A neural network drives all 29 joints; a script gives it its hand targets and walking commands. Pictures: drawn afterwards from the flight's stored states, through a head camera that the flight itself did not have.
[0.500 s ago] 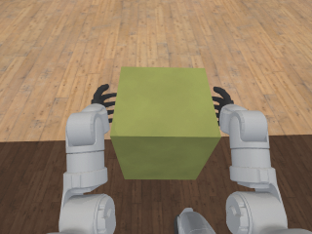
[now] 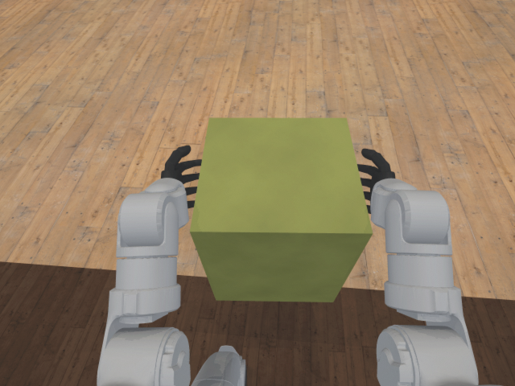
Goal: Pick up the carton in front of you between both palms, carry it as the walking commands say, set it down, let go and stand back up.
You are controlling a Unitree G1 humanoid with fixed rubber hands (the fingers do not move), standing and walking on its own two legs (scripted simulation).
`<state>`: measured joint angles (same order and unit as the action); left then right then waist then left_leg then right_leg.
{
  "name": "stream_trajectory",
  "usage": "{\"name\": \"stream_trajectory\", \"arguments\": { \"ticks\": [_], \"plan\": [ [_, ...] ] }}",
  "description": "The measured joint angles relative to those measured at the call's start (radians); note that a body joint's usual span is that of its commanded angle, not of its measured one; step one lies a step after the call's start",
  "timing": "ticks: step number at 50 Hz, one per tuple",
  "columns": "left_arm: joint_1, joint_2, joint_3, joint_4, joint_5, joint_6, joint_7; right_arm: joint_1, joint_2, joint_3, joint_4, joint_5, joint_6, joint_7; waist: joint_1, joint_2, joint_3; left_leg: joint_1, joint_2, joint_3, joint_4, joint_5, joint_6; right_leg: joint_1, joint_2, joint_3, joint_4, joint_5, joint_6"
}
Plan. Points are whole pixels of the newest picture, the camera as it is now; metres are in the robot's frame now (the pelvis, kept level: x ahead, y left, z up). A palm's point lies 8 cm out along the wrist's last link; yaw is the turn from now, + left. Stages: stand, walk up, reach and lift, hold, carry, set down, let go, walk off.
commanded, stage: carry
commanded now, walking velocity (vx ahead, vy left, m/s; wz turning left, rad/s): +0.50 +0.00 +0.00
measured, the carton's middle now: (275, 216) +0.37 +0.02 +0.03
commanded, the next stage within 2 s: none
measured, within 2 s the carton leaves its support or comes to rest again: neither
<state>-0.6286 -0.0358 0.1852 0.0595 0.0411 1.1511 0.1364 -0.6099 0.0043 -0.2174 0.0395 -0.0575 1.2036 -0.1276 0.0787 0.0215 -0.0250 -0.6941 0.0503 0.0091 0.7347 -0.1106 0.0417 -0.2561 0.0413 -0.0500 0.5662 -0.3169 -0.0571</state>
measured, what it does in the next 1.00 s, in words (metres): goes down: left foot, then right foot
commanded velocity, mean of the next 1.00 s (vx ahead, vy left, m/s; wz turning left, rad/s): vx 0.50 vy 0.00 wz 0.00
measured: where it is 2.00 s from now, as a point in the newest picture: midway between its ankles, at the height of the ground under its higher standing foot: (257, 178)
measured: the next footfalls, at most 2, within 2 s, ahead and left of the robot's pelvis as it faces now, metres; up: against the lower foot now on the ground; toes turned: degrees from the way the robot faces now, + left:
left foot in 0.10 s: +0.25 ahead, +0.11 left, -0.02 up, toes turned +3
right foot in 0.66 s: +0.56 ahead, -0.03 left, -0.05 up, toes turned -2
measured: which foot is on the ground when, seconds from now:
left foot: up 0.00-0.08, down 0.10-0.68, up 0.70-1.00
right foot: down 0.00-0.12, up 0.14-0.64, down 0.66-1.00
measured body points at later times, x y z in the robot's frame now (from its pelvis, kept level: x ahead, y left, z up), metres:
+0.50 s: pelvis +0.27 +0.06 -0.02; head +0.31 +0.08 +0.43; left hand +0.65 +0.19 +0.09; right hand +0.64 -0.11 +0.09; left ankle +0.21 +0.10 -0.75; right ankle +0.40 -0.10 -0.70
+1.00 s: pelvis +0.55 +0.05 -0.04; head +0.59 +0.05 +0.41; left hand +0.90 +0.22 +0.05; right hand +0.92 -0.09 +0.04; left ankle +0.66 +0.20 -0.73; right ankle +0.52 -0.03 -0.78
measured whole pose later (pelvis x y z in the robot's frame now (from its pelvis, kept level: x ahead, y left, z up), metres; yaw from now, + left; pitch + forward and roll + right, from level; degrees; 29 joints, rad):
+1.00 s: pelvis +0.55 +0.05 -0.04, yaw +1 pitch +5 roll +0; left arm -0.59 -0.04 0.19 0.08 0.06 1.15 0.13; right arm -0.59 0.00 -0.19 0.11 -0.05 1.18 -0.13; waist 0.04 0.02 -0.02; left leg -0.69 0.08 0.02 0.83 -0.22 0.00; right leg -0.28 0.04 -0.08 0.48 -0.23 -0.10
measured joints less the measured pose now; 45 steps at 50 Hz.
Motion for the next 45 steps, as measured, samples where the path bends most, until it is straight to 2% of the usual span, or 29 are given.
{"name": "stream_trajectory", "arguments": {
  "ticks": [4,5,6,7,9,12,18,22,26,30,32,33,35,36,38,41,45],
  "plan": [
    [-0.033,0.015,-0.004,0.016,-0.005,0.020,0.001,-0.021,0.001,-0.011,0.006,-0.002,0.015,0.000,0.000,0.002,-0.039,0.123,-0.031,0.048,-0.243,0.144,0.028,0.066,-0.003,0.014,0.076,-0.128,0.030],
    [-0.044,0.022,-0.001,0.029,-0.009,0.027,0.000,-0.036,0.002,-0.012,0.021,-0.006,0.021,0.000,-0.004,0.008,-0.051,0.167,-0.033,0.062,-0.281,0.187,0.034,0.068,-0.001,0.017,0.142,-0.168,0.034],
    [-0.061,0.037,0.000,0.046,-0.016,0.028,0.000,-0.048,0.007,-0.014,0.040,-0.012,0.014,0.000,-0.019,-0.015,-0.055,0.158,-0.050,0.076,-0.231,0.188,0.043,0.044,-0.020,0.024,0.238,-0.193,0.035],
    [-0.073,0.051,0.005,0.067,-0.022,0.028,-0.001,-0.062,0.013,-0.013,0.069,-0.018,0.005,0.000,-0.032,-0.031,-0.053,0.148,-0.064,0.081,-0.168,0.101,0.053,0.003,-0.024,0.045,0.357,-0.209,0.036],
    [-0.080,0.067,0.011,0.099,-0.031,0.038,-0.001,-0.069,0.019,-0.003,0.112,-0.024,0.000,0.000,-0.058,-0.035,-0.040,0.145,-0.077,0.084,-0.097,0.011,0.068,-0.098,-0.013,0.064,0.573,-0.224,0.031],
    [-0.076,0.053,0.015,0.121,-0.014,0.060,-0.001,-0.035,0.018,-0.001,0.120,-0.014,0.010,0.000,-0.082,-0.025,-0.020,0.190,-0.083,0.079,-0.116,-0.008,0.076,-0.238,-0.021,0.048,0.668,-0.157,0.026],
    [-0.066,0.018,0.019,0.052,0.017,0.057,-0.001,-0.018,0.008,-0.010,0.060,0.010,-0.001,0.000,-0.104,-0.026,0.025,0.304,-0.096,0.080,-0.204,-0.046,0.087,-0.434,-0.077,0.042,0.521,-0.017,0.044],
    [-0.052,0.008,0.025,-0.029,0.028,0.057,-0.001,-0.036,0.009,-0.013,0.025,0.019,-0.012,-0.001,-0.122,-0.033,0.035,0.376,-0.103,0.075,-0.222,-0.099,0.084,-0.487,-0.090,0.050,0.389,0.100,0.039],
    [-0.040,0.002,0.037,-0.053,0.036,0.063,-0.001,-0.046,0.013,-0.012,0.037,0.022,-0.020,-0.001,-0.143,-0.037,0.009,0.452,-0.112,0.062,-0.218,-0.175,0.076,-0.472,-0.078,0.038,0.226,0.244,0.023],
    [-0.027,0.001,0.054,-0.004,0.052,0.065,-0.010,-0.037,0.010,0.014,0.110,0.023,-0.032,0.000,-0.161,-0.041,-0.039,0.541,-0.126,0.048,-0.192,-0.281,0.064,-0.378,-0.049,-0.004,0.008,0.379,-0.004],
    [-0.030,0.003,0.052,0.036,0.056,0.062,-0.013,-0.035,-0.003,0.028,0.144,0.028,-0.031,0.000,-0.158,-0.035,-0.058,0.578,-0.128,0.044,-0.131,-0.356,0.055,-0.301,-0.027,-0.037,-0.087,0.417,-0.024],
    [-0.037,0.003,0.049,0.060,0.060,0.059,-0.014,-0.036,-0.012,0.032,0.161,0.033,-0.031,0.000,-0.153,-0.035,-0.067,0.578,-0.131,0.044,-0.056,-0.393,0.049,-0.253,-0.022,-0.053,-0.120,0.411,-0.033],
    [-0.048,-0.003,0.043,0.103,0.068,0.037,-0.016,-0.050,-0.036,0.037,0.197,0.045,-0.040,0.001,-0.120,0.006,-0.069,0.493,-0.107,0.031,0.207,-0.415,0.015,-0.252,0.006,-0.065,-0.033,0.257,-0.038],
    [-0.050,-0.004,0.037,0.126,0.070,0.027,-0.017,-0.050,-0.044,0.036,0.210,0.048,-0.042,0.002,-0.105,0.014,-0.061,0.431,-0.110,0.014,0.349,-0.425,0.004,-0.260,0.012,-0.067,0.013,0.231,-0.057],
    [-0.026,-0.005,0.027,0.150,0.064,0.017,-0.017,-0.034,-0.043,0.041,0.227,0.044,-0.037,0.002,-0.077,0.013,-0.048,0.323,-0.104,0.006,0.503,-0.396,0.000,-0.244,0.017,-0.062,0.048,0.207,-0.073],
    [0.023,-0.002,0.013,0.129,0.047,0.022,-0.017,-0.008,-0.027,0.045,0.211,0.026,-0.020,0.002,-0.059,0.007,-0.020,0.182,-0.063,0.004,0.496,-0.325,-0.005,-0.186,0.018,-0.056,0.019,0.164,-0.060],
    [0.044,0.004,0.004,0.076,0.026,0.013,-0.013,0.003,-0.012,0.042,0.151,0.009,-0.017,0.002,-0.051,0.001,0.010,0.049,-0.001,0.002,0.339,-0.261,-0.023,-0.115,0.011,-0.054,-0.033,0.135,-0.061]
  ]
}}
